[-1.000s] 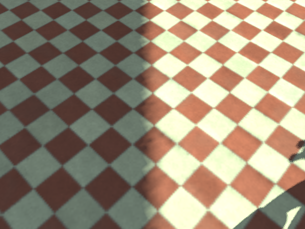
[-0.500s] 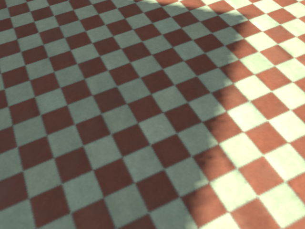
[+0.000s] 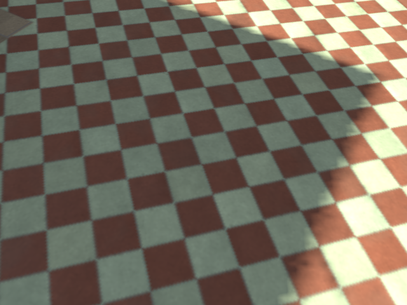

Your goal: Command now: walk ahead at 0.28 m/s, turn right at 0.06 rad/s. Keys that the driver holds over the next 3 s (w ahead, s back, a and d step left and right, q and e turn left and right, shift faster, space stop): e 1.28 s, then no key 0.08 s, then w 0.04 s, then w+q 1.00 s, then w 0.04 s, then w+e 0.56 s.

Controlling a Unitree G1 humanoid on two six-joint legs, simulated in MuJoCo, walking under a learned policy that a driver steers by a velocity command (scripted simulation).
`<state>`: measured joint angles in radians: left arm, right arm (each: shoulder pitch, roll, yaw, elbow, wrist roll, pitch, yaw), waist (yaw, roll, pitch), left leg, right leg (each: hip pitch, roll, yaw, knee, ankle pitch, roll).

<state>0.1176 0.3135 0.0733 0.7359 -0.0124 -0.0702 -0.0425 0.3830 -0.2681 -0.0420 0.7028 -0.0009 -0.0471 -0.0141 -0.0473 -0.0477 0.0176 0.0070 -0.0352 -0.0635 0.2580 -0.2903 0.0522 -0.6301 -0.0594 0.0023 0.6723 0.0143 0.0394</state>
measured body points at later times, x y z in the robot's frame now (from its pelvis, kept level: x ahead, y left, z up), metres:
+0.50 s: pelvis +0.16 -0.02 -0.01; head +0.20 -0.03 +0.43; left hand +0.36 +0.23 -0.11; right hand +0.25 -0.32 -0.11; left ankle +0.26 +0.12 -0.71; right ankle +0.21 -0.12 -0.75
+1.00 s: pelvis +0.18 -0.02 -0.02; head +0.20 -0.05 +0.43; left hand +0.47 +0.13 -0.10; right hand +0.16 -0.34 -0.12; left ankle +0.27 +0.11 -0.75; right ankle +0.12 -0.10 -0.75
